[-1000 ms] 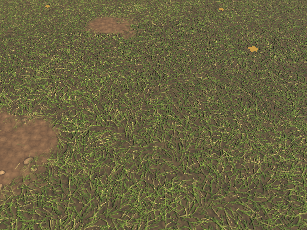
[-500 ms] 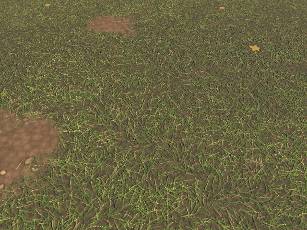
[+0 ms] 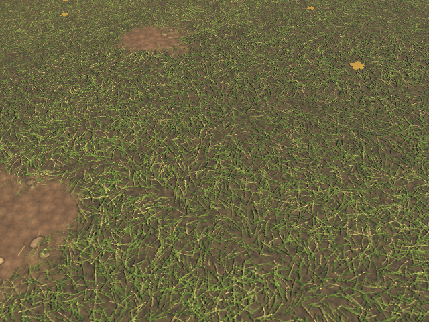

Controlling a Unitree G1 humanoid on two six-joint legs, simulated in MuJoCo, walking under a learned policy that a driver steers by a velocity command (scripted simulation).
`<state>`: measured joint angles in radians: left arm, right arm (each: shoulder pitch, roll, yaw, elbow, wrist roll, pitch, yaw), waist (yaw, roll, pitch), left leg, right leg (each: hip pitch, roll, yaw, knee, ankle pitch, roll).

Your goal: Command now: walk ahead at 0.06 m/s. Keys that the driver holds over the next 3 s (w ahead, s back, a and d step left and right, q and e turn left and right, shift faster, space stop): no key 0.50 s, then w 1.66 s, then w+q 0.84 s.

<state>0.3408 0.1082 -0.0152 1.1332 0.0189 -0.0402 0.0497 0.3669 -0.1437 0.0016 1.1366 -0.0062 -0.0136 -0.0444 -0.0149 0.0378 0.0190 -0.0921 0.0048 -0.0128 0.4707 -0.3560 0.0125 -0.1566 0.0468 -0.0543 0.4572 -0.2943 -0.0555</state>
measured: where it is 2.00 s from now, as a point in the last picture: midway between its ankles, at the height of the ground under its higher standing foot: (211, 291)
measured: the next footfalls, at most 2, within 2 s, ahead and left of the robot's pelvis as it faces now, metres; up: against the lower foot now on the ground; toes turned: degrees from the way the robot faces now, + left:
left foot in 0.86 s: +0.06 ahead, +0.12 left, +0.00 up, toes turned +3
right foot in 1.30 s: +0.42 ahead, -0.01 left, +0.00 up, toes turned -4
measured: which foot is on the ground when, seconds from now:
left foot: down 0.00-0.68, up 0.70-0.84, down 0.86-1.00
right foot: down 0.00-0.86, up 0.88-1.00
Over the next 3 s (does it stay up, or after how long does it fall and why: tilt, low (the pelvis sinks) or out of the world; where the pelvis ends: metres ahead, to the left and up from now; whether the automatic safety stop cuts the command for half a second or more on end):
stays up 1.14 0.14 -0.02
